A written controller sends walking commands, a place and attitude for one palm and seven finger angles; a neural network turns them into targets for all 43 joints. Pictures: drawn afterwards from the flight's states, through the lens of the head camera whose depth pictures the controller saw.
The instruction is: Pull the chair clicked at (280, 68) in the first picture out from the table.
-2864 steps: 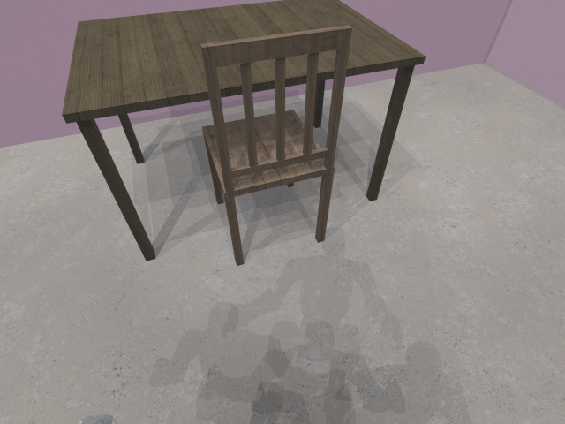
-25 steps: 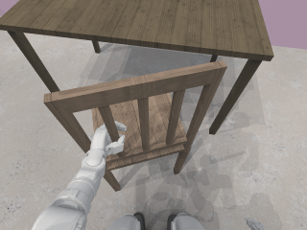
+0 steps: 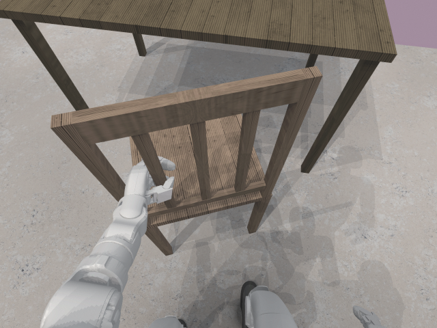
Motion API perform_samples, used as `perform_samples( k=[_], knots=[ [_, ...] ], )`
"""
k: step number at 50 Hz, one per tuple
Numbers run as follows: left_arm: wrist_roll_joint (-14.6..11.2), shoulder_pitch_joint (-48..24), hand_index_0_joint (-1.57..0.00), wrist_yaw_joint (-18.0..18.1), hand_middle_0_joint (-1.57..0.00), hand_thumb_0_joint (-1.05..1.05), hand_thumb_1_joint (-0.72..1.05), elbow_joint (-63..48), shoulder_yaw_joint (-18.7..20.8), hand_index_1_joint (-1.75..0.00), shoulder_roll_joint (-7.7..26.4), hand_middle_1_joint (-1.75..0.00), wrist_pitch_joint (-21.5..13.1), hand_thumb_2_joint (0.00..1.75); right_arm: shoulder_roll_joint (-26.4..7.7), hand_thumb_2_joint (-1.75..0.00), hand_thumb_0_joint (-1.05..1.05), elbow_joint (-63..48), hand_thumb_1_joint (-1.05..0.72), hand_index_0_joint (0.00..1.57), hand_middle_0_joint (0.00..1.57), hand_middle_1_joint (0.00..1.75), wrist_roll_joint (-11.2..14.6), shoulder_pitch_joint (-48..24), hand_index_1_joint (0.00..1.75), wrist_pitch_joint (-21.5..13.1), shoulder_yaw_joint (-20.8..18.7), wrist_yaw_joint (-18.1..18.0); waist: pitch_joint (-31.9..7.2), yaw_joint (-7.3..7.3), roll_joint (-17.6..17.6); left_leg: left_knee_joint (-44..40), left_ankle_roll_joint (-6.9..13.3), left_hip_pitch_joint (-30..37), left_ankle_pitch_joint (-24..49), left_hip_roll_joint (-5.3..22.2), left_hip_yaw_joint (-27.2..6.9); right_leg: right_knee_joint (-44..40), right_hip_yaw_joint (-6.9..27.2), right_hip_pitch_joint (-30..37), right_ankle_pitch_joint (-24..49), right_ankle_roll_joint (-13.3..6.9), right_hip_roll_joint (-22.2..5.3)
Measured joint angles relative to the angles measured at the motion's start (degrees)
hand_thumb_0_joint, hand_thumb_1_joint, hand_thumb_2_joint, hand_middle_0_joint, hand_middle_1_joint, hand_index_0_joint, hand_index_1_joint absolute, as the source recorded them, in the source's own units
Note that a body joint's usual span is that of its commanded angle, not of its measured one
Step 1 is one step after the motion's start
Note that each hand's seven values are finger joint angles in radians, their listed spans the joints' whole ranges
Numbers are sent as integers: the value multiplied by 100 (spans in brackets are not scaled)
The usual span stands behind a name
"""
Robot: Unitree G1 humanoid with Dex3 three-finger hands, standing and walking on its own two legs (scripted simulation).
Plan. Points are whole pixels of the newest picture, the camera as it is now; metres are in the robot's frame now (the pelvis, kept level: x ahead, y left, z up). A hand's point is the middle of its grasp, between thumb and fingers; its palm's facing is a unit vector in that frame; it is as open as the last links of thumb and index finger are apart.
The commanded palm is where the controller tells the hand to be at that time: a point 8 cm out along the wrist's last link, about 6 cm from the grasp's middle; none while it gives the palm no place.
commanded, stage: step backward, pulling the chair out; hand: left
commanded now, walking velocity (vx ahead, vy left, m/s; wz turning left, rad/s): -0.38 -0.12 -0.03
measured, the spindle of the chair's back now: (202, 167) +0.43 +0.02 -0.06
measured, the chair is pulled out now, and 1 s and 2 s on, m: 0.30 0.40 0.50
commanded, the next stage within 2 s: none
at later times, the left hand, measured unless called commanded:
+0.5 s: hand (162, 216) +0.32 +0.11 -0.06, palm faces -0.08 -0.97 -0.23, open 5.5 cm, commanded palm +0.32 +0.16 -0.06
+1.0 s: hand (157, 237) +0.28 +0.11 -0.06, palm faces -0.08 -0.97 -0.22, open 5.5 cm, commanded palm +0.28 +0.16 -0.05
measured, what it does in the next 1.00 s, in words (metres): steps on the spot: right foot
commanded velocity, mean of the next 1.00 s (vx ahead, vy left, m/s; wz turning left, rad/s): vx -0.38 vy -0.04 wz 0.03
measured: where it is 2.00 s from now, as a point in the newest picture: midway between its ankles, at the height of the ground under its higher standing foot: outside the picture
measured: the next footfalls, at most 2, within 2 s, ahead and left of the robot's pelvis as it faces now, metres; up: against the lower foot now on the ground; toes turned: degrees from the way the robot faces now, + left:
right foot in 0.92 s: -0.04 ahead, -0.13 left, +0.00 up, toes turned -6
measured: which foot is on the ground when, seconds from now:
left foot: down 0.00-1.00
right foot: down 0.00-0.80, up 0.82-0.90, down 0.92-1.00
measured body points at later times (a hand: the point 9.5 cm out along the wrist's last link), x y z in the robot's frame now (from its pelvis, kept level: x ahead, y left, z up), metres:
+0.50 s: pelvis -0.05 +0.01 -0.01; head +0.03 -0.02 +0.44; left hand +0.32 +0.16 -0.04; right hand +0.02 -0.26 -0.14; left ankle -0.01 +0.16 -0.72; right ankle +0.11 -0.12 -0.71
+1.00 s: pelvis -0.09 +0.00 +0.00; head +0.00 -0.01 +0.44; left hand +0.28 +0.16 -0.04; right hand -0.01 -0.26 -0.14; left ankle -0.07 +0.14 -0.72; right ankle -0.01 -0.12 -0.72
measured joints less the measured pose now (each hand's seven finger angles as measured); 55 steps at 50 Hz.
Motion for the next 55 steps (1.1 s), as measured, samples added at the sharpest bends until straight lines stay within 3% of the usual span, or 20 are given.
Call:
perform_samples(
  k=[5, 11, 13, 18, 21, 23, 26, 29, 34, 36, 38, 39, 43, 44, 46, 48, 55],
  knots=[
    [24, 148, -49, -66, -23, 1, 65, -218, -106, -145, 105, -118, 49, 71, 83, -90, 0, -313, -90, 20, 20, 30, -57, 71, 30, 199, -72, -5, 34, 58, -138, -27, 56, 15, -72, -30, 250, -272, 233, 22, 311, 79, 24],
    [65, 390, -49, -141, -26, 0, 63, -219, -87, -145, 163, -119, -58, 73, 414, -90, 0, -395, -90, 20, 20, 30, -70, 232, 30, 326, -11, 60, -53, 157, -45, 515, -23, -104, -354, 130, 264, 159, 236, -90, 118, -20, 177],
    [52, 397, -49, -146, -27, 0, 63, -137, -49, -145, 147, -119, -114, 74, 473, -90, 0, -311, -90, 20, 20, 30, -44, 224, 30, 304, 24, 73, -105, 167, 32, 660, -43, -209, -410, 170, 223, 252, 194, -162, 79, -63, 208],
    [53, 251, -49, -78, -26, 1, 62, 105, 84, -145, 24, -119, -220, 75, 409, -90, 0, -83, -90, 20, 20, 30, -14, 97, 30, 121, 67, 106, -106, 106, 158, 852, 140, -421, -906, 51, 92, -28, 123, -192, 331, -77, 182],
    [69, 189, -49, -47, -25, 1, 63, 150, 77, -145, 28, -119, -190, 74, 345, -90, 0, -67, -90, 21, 20, 30, -30, 97, 30, 56, 115, 88, -97, 83, 45, 532, 124, -378, -331, -8, 164, -208, 177, -186, 469, -23, 110],
    [51, 253, -49, -42, -25, 1, 64, 99, 49, -145, 15, -119, -183, 73, 264, -90, 0, -164, -90, 21, 20, 30, -50, 169, 30, 47, 110, 63, -127, 95, 108, 422, 98, -398, -5, 65, 209, -97, 166, -276, -6, 27, 152],
    [40, 359, -49, -80, -24, 1, 64, -15, 0, -145, 22, -119, -158, 73, 245, -90, 0, -295, -90, 20, 20, 30, -41, 318, 30, 60, 49, 23, -91, 152, 144, 492, 50, -376, -71, 128, 227, 290, 214, -275, -580, 84, 221],
    [91, 349, -49, -143, -26, 0, 62, -15, -39, -145, 111, -120, -152, 73, 311, -90, 0, -239, -90, 20, 20, 30, -47, 380, 30, 87, 20, 21, -64, 222, 15, 708, -18, -364, -190, 88, 223, 244, 241, -144, 323, -12, 186],
    [81, 187, -49, -68, -26, 1, 62, 85, 60, -145, 60, -120, -139, 74, 191, -90, 0, -45, -90, 20, 20, 30, -4, 125, 30, 95, -36, 90, 3, 110, 104, 1554, 130, -684, -1149, -48, 103, 145, 125, -187, 271, -106, 140],
    [107, 103, -49, -34, -25, 1, 62, 114, 74, -145, 26, -120, -88, 74, 147, -90, 0, -34, -90, 20, 20, 30, -2, 80, 30, 64, 4, 102, 13, 60, 63, 1460, 151, -535, -1273, -105, 192, -98, 98, -141, 465, -76, 90],
    [129, 37, -49, -22, -24, 1, 63, 131, -3, -145, 15, -122, -38, 73, 104, -90, 0, -67, -90, 20, 20, 30, -4, 106, 30, 28, 57, 87, -49, 1, 35, 752, 194, -225, -993, -116, 270, -261, 40, -156, 595, -27, 42],
    [132, 10, -49, -28, -23, 1, 63, 116, -45, -145, 30, -122, -12, 73, 110, -90, 0, -91, -90, 20, 20, 30, -16, 108, 30, 26, 75, 72, -44, 2, -24, 547, 224, -207, -497, -150, 289, -285, 49, -176, 563, -4, 7],
    [57, 210, -49, -64, -21, 1, 65, -96, -119, -145, -17, -121, 60, 72, 149, -90, 0, -344, -90, 20, 20, 30, -97, 262, 30, 102, 34, 23, 11, 115, 181, 458, 280, -193, -183, 47, 302, 733, 120, -258, -783, 67, 254],
    [62, 236, -49, -79, -20, 1, 65, -83, -136, -145, -48, -121, 58, 72, 187, -90, 0, -328, -90, 20, 20, 30, -105, 306, 30, 113, 18, 24, 23, 140, 265, 455, 265, -176, -206, 115, 245, 805, 101, -65, -775, 54, 325],
    [109, 237, -49, -124, -21, 1, 64, 12, -191, -145, -68, -121, 7, 72, 308, -90, 0, -220, -90, 20, 20, 30, -102, 414, 30, 113, 29, 58, -46, 238, 249, 491, 203, -186, -239, 142, 179, 353, 103, 495, -11, -2, 328],
    [136, 142, -49, -146, -22, 1, 64, 108, -227, -145, -13, -122, -67, 73, 380, -90, 0, -76, -90, 20, 20, 30, -106, 313, 30, 120, 77, 85, -40, 336, 238, 556, 134, -271, -250, 207, 175, 124, 89, 594, -393, 23, 388],
    [18, -146, -49, -89, -23, 2, 63, 287, -5, -145, 89, -119, -63, 73, 302, -90, 0, -55, -90, 21, 20, 30, -35, -224, 30, 186, 46, 26, 143, 91, 251, 356, 142, -458, 123, 122, 178, -22, 95, 406, -218, 35, 308]
  ],
)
